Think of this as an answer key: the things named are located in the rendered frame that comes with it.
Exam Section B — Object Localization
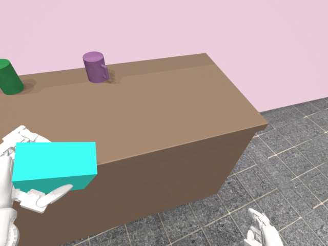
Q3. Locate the sponge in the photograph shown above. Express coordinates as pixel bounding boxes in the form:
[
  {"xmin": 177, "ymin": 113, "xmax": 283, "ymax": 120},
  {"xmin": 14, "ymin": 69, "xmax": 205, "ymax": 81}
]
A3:
[{"xmin": 12, "ymin": 142, "xmax": 97, "ymax": 194}]

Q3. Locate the right robot hand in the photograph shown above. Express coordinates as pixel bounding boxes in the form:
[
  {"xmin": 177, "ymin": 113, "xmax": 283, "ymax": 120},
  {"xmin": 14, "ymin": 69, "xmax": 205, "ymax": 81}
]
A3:
[{"xmin": 244, "ymin": 208, "xmax": 283, "ymax": 246}]

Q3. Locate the table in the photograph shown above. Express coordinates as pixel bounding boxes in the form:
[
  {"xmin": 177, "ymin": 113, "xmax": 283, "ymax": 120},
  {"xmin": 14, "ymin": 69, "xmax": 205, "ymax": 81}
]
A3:
[{"xmin": 0, "ymin": 53, "xmax": 269, "ymax": 246}]

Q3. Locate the left robot hand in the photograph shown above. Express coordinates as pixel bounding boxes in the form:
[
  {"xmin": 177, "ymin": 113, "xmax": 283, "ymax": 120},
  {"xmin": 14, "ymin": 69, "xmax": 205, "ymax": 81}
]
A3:
[{"xmin": 0, "ymin": 126, "xmax": 73, "ymax": 214}]

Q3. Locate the left robot forearm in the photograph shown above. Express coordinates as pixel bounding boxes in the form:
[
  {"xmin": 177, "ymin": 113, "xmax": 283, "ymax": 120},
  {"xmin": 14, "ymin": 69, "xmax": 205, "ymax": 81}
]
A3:
[{"xmin": 0, "ymin": 208, "xmax": 19, "ymax": 246}]

